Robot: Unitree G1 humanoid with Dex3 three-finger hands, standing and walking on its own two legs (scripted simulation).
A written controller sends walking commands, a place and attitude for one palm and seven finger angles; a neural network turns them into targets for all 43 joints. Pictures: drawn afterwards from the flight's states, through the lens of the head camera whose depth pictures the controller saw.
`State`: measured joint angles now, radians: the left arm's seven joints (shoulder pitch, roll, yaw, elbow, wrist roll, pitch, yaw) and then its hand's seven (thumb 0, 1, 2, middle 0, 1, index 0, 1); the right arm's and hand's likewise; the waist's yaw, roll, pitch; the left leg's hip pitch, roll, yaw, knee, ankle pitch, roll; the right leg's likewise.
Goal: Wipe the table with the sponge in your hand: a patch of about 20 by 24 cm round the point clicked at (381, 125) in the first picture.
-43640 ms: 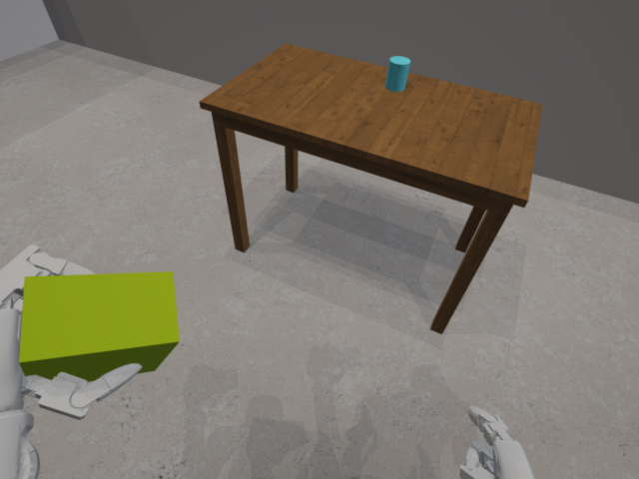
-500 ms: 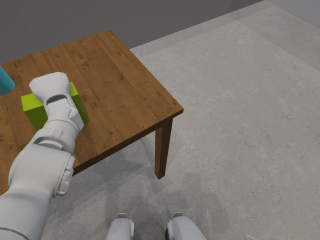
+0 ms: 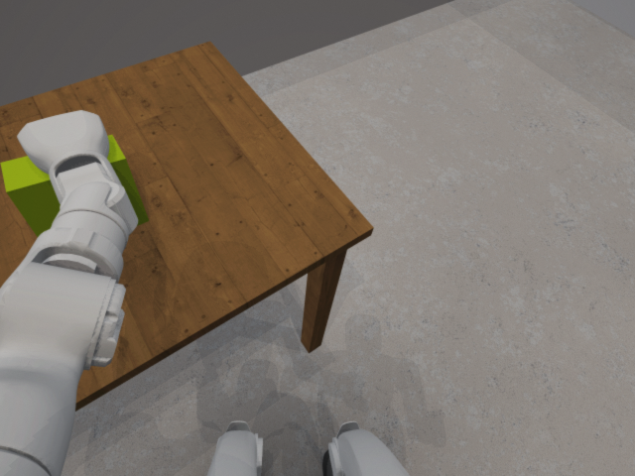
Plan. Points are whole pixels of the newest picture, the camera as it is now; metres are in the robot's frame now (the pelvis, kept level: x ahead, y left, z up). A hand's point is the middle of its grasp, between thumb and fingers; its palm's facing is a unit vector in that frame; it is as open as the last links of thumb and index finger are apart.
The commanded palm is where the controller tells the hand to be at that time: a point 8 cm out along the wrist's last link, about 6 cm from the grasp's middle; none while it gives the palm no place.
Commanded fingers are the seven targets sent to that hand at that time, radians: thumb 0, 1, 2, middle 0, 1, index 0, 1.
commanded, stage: wipe back along the third lane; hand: left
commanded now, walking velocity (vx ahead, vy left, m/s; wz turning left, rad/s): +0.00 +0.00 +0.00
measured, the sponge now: (86, 204) +0.48 +0.28 +0.01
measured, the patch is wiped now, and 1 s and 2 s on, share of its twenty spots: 1.00 1.00 1.00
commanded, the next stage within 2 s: none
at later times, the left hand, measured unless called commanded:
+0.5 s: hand (87, 190) +0.47 +0.26 +0.05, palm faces -0.04 +0.00 -1.00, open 10.6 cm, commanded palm +0.43 +0.21 +0.08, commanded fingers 0.00 0.10 1.30 -1.20 -1.60 -1.20 -1.60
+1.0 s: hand (106, 214) +0.43 +0.23 +0.05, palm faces -0.06 -0.01 -1.00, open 10.6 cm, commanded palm +0.38 +0.19 +0.08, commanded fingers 0.00 0.10 1.30 -1.20 -1.60 -1.20 -1.60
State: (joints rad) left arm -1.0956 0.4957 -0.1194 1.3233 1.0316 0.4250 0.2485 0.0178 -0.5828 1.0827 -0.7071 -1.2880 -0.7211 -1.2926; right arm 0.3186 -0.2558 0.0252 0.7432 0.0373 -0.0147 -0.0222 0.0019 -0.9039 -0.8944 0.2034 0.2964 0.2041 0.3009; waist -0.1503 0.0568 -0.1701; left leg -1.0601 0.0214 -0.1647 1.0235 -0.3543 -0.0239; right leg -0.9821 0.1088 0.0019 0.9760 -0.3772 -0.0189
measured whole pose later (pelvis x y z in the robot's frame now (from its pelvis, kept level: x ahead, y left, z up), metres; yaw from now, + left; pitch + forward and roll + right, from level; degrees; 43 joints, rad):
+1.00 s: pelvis +0.07 +0.07 +0.05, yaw +0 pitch +10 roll -3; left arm -0.53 0.07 -0.44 0.83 0.95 0.69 0.41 0.00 -0.49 1.04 -0.61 -1.35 -0.63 -1.36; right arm 0.09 -0.20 0.00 0.69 0.06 0.26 0.10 0.00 -0.91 -0.89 0.20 0.30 0.20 0.30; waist 0.04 0.04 -0.19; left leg -0.56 -0.02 -0.07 0.76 -0.37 0.04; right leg -0.46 -0.01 0.00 0.65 -0.36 -0.02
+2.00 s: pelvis +0.08 +0.00 +0.06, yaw -1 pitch +6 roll +0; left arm -0.17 0.14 -0.35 0.50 0.99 0.59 0.34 0.00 -0.49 1.04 -0.61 -1.36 -0.63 -1.36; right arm 0.08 -0.26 -0.01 0.68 0.07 0.22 0.05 0.01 -0.91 -0.90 0.20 0.30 0.20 0.30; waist 0.07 0.06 -0.17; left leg -0.42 0.03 -0.08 0.66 -0.35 -0.04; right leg -0.37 0.04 -0.02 0.66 -0.39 -0.05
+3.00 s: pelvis +0.06 +0.01 +0.06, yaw -2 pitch +4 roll +0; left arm -0.14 0.14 -0.35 0.44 0.98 0.62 0.35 0.00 -0.50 1.04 -0.63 -1.34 -0.64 -1.35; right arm 0.08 -0.23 0.00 0.67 0.07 0.23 0.06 0.01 -0.91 -0.90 0.20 0.30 0.20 0.30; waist 0.06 0.06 -0.17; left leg -0.40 0.02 -0.06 0.67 -0.33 -0.03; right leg -0.36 0.03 0.01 0.67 -0.37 -0.03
